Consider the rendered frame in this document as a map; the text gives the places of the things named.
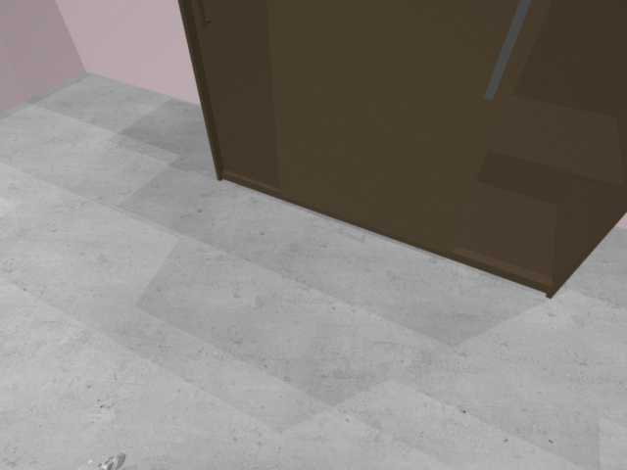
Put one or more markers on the wardrobe door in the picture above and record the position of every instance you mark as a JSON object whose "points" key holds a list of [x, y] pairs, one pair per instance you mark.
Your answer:
{"points": [[236, 56], [379, 105]]}

